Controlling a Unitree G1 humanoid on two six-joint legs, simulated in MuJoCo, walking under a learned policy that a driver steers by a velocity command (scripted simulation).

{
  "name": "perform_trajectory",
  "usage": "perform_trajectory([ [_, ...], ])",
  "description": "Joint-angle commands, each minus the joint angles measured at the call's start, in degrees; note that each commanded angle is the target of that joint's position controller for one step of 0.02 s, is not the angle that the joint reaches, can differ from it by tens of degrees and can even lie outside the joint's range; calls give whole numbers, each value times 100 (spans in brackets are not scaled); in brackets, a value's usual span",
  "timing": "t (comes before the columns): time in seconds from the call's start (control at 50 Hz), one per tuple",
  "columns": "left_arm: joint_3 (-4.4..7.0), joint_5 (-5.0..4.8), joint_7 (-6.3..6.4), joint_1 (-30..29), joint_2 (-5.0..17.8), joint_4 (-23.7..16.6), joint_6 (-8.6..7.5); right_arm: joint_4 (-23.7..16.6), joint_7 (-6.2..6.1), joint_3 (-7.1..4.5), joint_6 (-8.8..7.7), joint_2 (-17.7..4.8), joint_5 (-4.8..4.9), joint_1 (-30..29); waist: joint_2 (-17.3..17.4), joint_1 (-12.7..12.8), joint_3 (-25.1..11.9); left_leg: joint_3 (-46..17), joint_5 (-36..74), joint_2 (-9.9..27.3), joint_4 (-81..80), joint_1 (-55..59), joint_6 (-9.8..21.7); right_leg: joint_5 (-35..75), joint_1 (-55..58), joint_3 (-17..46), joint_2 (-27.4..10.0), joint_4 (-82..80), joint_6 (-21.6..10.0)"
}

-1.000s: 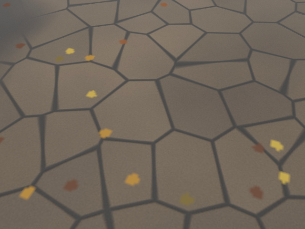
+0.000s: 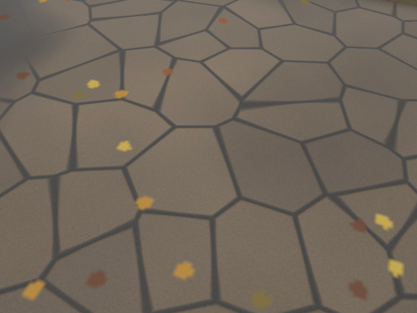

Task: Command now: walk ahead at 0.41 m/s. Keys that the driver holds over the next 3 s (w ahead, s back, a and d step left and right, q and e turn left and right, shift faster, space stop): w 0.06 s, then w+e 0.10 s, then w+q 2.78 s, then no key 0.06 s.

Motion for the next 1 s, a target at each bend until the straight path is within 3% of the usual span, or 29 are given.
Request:
perform_trajectory([
  [0.02,175,39,-27,-305,490,-454,-100,-169,16,68,-27,-372,-88,195,481,26,455,-1767,524,1469,-1965,784,662,854,-1768,121,-612,33,-135],
  [0.08,179,76,-58,-600,312,-581,22,-69,-103,72,21,-589,-107,594,436,37,494,-1214,1539,1381,-2087,792,718,1216,-1986,-117,-644,-487,113],
  [0.16,75,79,-114,-1595,158,-1004,39,-126,-236,56,56,-746,-155,651,424,-137,653,-594,1762,1336,-2282,652,628,2130,-2085,-202,-556,-1983,234],
  [0.26,15,81,-252,-2611,236,-1425,-47,-26,-229,26,139,-806,5,1200,353,-321,891,-764,2034,1541,-2166,1144,720,2297,-1913,-359,-301,-3250,185],
  [0.32,77,59,-333,-2534,471,-1527,-122,-91,-258,-51,206,-936,33,1104,492,-42,689,-894,2899,1732,-1642,1613,605,1956,-1433,-288,-120,-3697,52],
  [0.34,150,60,-329,-2226,642,-1482,-140,-145,-258,-81,221,-1015,19,1001,646,173,414,-896,3827,1717,-1240,1655,537,1797,-850,-373,50,-3717,-23],
  [0.36,269,49,-300,-1509,863,-1305,-148,-198,-247,-86,250,-1027,-9,871,747,586,-77,-778,4667,1552,-401,1512,418,1761,186,-494,231,-3757,-155],
  [0.38,415,48,-232,-417,1166,-1018,-138,-300,-233,-37,262,-922,-57,772,766,1079,-796,-625,4353,1229,888,740,211,1789,1856,-320,68,-3605,-340],
  [0.4,539,203,-145,528,1689,-853,-108,-499,-214,88,237,-483,-139,1004,-136,1125,-1818,-336,2161,608,2911,-939,-54,1173,3893,1387,-1337,-3585,-784],
  [0.42,473,292,-205,569,1674,-817,-109,-448,-186,252,127,174,33,1667,-1471,728,-2726,-919,-1679,-120,4443,-2246,-204,225,4805,3966,-2401,-4632,-1438],
  [0.44,322,245,-209,190,1077,-882,-129,-501,-191,59,52,-550,216,1132,-969,796,-1928,-1303,-1516,222,4988,-2712,-149,-68,4119,3632,-2132,-4985,-1128],
  [0.46,239,199,-193,-352,807,-950,-144,-669,-214,-12,22,-746,280,663,-719,662,-1019,-1087,-975,509,4976,-2945,-81,193,3187,2570,-1981,-5092,-861],
  [0.48,194,214,-206,-782,670,-985,-171,-692,-265,-37,25,-695,221,466,-262,464,-622,-1021,-459,787,4736,-2671,-69,717,2303,1885,-1784,-5273,-732],
  [0.5,166,256,-229,-999,532,-959,-202,-676,-287,-91,82,-615,149,470,-253,285,-353,-1030,-166,957,4476,-2355,-56,1118,1665,1268,-1566,-5467,-628],
  [0.54,152,312,-234,-1132,397,-865,-230,-672,-254,-114,261,-352,169,710,-438,24,-189,-1028,39,1118,4258,-1932,-34,1299,1093,567,-1366,-5784,-615],
  [0.6,215,305,-148,-1083,607,-761,-266,-948,-271,-166,444,-356,132,340,-320,-67,173,-1026,408,1205,3916,-2385,-111,1562,855,-26,-1385,-6098,-735],
  [0.66,266,336,-31,-901,777,-721,-227,-1189,-209,-193,434,-408,72,-140,-166,7,326,-1073,1195,1178,3112,-2889,-227,1763,1128,-459,-1375,-6180,-747],
  [0.72,305,310,46,-740,936,-737,-170,-1392,-70,-143,366,-334,45,-716,-57,184,412,-729,1827,1091,2111,-2858,-247,2004,1391,-951,-1309,-6164,-655],
  [0.78,353,236,80,-388,1057,-688,-80,-1676,54,-78,345,-276,33,-1358,44,438,576,-415,1814,1019,1471,-3015,-171,2143,1929,-1221,-1441,-6016,-622],
  [0.84,409,148,66,-216,1166,-670,50,-1946,164,-77,356,-350,59,-1661,-56,466,599,-169,1223,877,1114,-3040,3,2761,2553,-1397,-1607,-5606,-516],
  [0.88,457,110,71,-363,1326,-752,126,-2028,199,-166,379,-540,74,-1442,-259,219,299,161,658,521,1042,-2397,207,4590,2722,-1570,-1620,-4903,-386],
  [0.9,475,87,74,-458,1399,-799,174,-1967,196,-264,392,-713,95,-988,-345,-68,-17,332,427,257,1025,-1746,342,5528,2697,-1656,-1566,-4165,-310],
  [0.92,463,51,70,-596,1415,-850,221,-1775,164,-430,391,-984,121,-148,-275,-563,-466,448,679,-61,654,-575,538,5846,2389,-1808,-1368,-3008,-142],
  [0.94,404,125,80,-553,1292,-938,202,-1515,47,-667,430,-1472,125,835,116,-962,-997,-243,802,120,472,1184,808,4590,1149,-1819,-1144,-1336,159],
  [0.96,133,355,6,-81,338,-1265,53,-1494,-13,-783,417,-2177,146,805,1741,-253,-1336,-3451,72,1644,-9,3008,1806,-762,-1513,-1436,-14,769,550],
  [0.98,126,119,-67,-538,629,-1414,-229,-1725,25,-639,317,-1848,25,1002,1115,-511,-2224,-5384,-751,2189,-1085,3484,2173,-1399,-2242,95,334,1532,455],
  [1.0,202,-112,-110,-1189,919,-1586,-364,-1675,50,-526,234,-1445,-37,854,731,-637,-1454,-4667,-335,2097,-1274,3156,1826,-851,-2854,240,66,1524,275],
])
Next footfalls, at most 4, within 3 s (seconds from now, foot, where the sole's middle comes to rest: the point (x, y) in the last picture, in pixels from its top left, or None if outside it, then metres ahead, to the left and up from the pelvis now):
0.38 right None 0.39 -0.16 -0.77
0.94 left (165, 283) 0.62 0.14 -0.77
1.44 right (178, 195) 0.98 0.11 -0.77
1.96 left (78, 198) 0.97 0.50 -0.77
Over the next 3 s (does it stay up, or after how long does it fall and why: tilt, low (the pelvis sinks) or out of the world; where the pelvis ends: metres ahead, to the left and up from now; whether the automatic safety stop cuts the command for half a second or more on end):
stays up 1.13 0.82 -0.02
